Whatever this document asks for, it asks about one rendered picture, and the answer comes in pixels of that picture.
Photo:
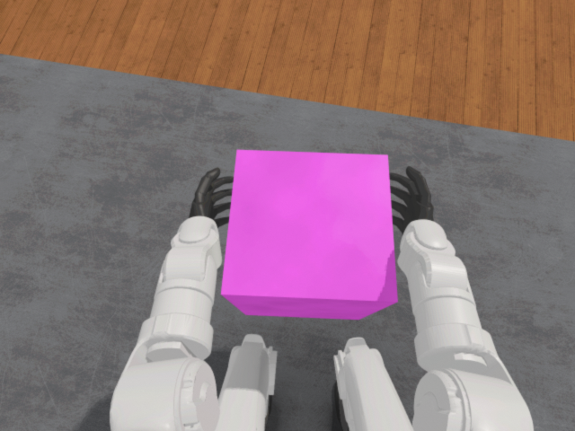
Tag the robot right shin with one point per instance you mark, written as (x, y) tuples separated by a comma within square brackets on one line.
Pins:
[(346, 406)]

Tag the robot left hand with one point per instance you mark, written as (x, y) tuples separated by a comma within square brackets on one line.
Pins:
[(203, 203)]

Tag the robot right hand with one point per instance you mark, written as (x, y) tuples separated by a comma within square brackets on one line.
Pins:
[(418, 205)]

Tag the robot left forearm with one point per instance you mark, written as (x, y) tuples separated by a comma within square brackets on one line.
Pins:
[(179, 323)]

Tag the left robot upper arm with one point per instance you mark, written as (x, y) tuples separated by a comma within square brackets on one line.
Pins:
[(171, 395)]

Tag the right robot upper arm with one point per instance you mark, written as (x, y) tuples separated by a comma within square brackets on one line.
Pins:
[(451, 400)]

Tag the robot right forearm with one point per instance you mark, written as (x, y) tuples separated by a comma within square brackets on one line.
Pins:
[(449, 331)]

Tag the carton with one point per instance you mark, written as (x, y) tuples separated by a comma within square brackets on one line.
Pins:
[(310, 235)]

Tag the robot right thigh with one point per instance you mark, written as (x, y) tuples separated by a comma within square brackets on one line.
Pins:
[(364, 383)]

